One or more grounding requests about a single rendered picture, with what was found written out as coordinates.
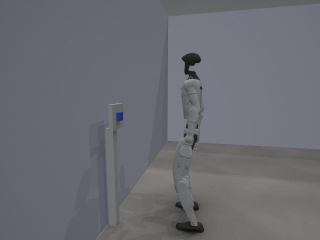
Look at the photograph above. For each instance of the robot left forearm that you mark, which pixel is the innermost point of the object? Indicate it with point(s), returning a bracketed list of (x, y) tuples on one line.
[(193, 120)]

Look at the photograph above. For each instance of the right robot upper arm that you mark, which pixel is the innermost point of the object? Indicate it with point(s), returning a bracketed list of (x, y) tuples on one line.
[(202, 105)]

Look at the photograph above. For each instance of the left robot foot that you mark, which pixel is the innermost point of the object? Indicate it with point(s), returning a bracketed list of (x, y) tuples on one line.
[(187, 227)]

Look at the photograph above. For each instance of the panel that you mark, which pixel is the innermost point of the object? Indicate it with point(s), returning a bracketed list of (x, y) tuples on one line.
[(112, 162)]

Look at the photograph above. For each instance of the robot right shin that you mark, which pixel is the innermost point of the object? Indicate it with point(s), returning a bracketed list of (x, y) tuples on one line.
[(188, 177)]

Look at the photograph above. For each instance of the left robot upper arm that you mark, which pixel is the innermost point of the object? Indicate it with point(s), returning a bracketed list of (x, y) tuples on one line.
[(191, 90)]

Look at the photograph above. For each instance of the robot right forearm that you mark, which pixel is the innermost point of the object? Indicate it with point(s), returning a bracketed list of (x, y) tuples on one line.
[(199, 123)]

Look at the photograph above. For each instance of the right robot hand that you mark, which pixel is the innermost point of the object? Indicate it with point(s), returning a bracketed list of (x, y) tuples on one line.
[(195, 146)]

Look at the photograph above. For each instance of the left robot hand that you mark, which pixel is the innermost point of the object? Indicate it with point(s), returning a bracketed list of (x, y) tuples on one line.
[(186, 152)]

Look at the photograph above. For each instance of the button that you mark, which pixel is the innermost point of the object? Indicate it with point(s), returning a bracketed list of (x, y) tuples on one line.
[(119, 116)]

